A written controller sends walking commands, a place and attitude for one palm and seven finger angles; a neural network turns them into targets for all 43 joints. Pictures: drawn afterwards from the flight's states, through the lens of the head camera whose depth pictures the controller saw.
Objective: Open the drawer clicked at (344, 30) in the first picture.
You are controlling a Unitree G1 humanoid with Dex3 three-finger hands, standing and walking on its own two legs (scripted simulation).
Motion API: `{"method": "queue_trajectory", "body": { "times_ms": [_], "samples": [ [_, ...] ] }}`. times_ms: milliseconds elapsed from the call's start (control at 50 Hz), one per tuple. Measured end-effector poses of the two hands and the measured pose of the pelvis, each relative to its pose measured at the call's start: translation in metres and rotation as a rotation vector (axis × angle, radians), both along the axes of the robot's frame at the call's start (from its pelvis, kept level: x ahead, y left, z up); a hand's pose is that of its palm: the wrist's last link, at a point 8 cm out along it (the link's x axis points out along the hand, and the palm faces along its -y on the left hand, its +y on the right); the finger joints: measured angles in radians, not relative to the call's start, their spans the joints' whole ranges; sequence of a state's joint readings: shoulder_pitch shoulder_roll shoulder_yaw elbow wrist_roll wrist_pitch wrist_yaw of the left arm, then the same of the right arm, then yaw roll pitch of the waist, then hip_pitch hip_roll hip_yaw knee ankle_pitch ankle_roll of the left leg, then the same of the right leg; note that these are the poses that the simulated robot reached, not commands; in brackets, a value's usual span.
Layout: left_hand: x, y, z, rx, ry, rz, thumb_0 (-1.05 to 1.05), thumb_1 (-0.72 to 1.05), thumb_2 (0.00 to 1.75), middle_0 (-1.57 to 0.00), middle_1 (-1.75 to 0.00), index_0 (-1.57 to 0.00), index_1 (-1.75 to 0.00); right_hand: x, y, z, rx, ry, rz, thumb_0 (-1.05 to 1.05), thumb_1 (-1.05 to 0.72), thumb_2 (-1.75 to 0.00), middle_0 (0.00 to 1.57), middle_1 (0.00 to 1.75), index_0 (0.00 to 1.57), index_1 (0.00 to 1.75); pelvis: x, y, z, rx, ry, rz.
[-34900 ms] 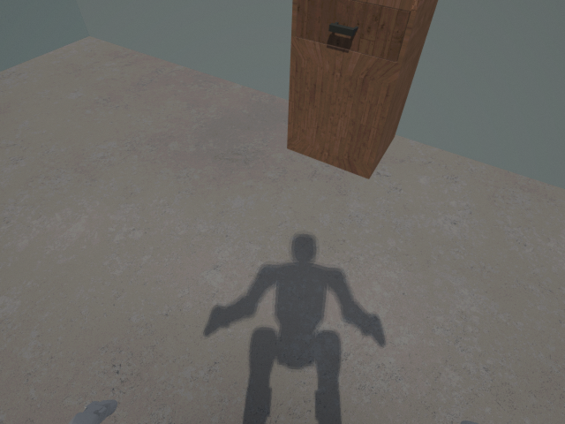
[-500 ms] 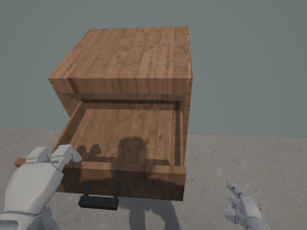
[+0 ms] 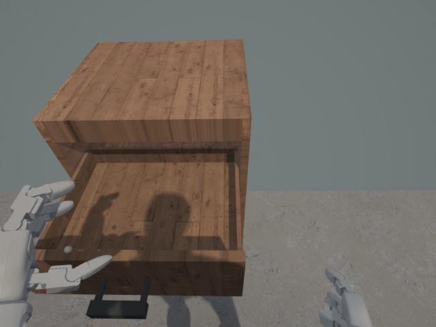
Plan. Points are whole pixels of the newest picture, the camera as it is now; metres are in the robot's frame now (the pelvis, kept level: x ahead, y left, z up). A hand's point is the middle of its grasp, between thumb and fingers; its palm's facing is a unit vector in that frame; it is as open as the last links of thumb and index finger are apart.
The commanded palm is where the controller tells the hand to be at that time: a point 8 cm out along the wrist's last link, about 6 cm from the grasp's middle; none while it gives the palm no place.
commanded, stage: draw the hand back to the body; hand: left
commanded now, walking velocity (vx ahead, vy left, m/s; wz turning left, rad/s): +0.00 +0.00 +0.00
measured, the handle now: (121, 296) +0.18 +0.21 -0.05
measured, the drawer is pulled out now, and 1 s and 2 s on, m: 0.30 0.30 0.30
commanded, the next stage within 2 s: step back with the hand held close in 0.56 s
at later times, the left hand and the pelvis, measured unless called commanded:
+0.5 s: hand (67, 245) +0.19 +0.23 +0.15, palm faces +0.38 -0.83 -0.41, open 7.8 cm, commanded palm +0.13 +0.27 +0.18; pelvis +0.01 -0.01 +0.00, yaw +0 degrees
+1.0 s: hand (63, 252) +0.18 +0.24 +0.14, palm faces +0.19 -0.83 -0.53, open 7.4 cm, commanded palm +0.11 +0.29 +0.18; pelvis -0.02 +0.01 +0.00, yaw -2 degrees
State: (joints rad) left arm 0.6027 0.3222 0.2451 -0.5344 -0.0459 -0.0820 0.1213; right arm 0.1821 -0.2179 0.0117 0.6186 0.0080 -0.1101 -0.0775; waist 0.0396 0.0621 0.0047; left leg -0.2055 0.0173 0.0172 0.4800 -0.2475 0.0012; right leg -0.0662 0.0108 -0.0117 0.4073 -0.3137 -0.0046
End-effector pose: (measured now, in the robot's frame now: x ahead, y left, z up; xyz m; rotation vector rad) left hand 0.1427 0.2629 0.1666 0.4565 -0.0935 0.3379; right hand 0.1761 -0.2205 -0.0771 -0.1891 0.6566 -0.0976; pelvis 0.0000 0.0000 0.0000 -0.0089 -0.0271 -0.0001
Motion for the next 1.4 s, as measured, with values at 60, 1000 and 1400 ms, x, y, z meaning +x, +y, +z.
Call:
{"method": "queue_trajectory", "body": {
  "times_ms": [60, 1000, 1400],
  "samples": [
    [0.001, 0.000, -0.003, 0.001, 0.032, 0.008, 0.00, 0.08, 0.54, -0.27, -0.83, -0.26, -0.83, 0.005, -0.003, -0.001, -0.002, 0.006, -0.006, 0.01, -0.90, -0.90, 0.20, 0.30, 0.20, 0.30, 0.002, -0.001, 0.001, 0.002, 0.007, -0.002],
    [0.007, 0.014, -0.003, 0.100, 0.106, -0.114, 0.02, 0.89, 0.89, -0.21, -0.30, -0.21, -0.30, -0.028, -0.011, -0.001, -0.030, 0.121, -0.102, 0.01, -0.91, -0.90, 0.20, 0.30, 0.21, 0.30, -0.025, 0.013, 0.000, -0.003, 0.081, -0.033],
    [-0.072, 0.032, 0.001, 0.067, -0.052, -0.027, 0.02, 0.89, 0.89, -0.21, -0.30, -0.21, -0.30, -0.073, 0.017, -0.001, -0.034, 0.046, -0.029, 0.01, -0.90, -0.90, 0.20, 0.30, 0.21, 0.30, -0.080, 0.020, -0.013, -0.039, 0.060, 0.003]
  ]
}}
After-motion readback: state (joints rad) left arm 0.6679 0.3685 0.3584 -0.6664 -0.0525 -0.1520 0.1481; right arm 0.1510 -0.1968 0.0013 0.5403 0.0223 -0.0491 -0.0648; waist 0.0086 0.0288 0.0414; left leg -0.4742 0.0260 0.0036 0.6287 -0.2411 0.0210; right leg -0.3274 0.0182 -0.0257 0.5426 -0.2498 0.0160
